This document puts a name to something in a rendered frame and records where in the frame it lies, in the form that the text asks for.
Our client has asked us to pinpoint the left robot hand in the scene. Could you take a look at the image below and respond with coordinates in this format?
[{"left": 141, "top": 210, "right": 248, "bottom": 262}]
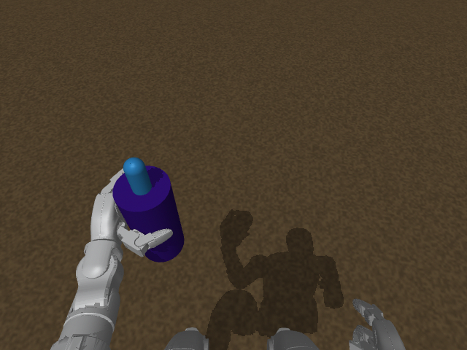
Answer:
[{"left": 90, "top": 168, "right": 173, "bottom": 257}]

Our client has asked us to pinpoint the right robot hand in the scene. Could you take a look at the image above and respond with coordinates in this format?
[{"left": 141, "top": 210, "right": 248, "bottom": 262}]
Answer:
[{"left": 349, "top": 298, "right": 406, "bottom": 350}]

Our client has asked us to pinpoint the bottle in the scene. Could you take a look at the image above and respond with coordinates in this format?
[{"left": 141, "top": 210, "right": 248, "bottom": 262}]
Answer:
[{"left": 112, "top": 157, "right": 184, "bottom": 263}]

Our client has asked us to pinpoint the left robot arm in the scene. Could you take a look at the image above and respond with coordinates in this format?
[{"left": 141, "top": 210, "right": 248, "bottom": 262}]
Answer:
[{"left": 50, "top": 239, "right": 124, "bottom": 350}]

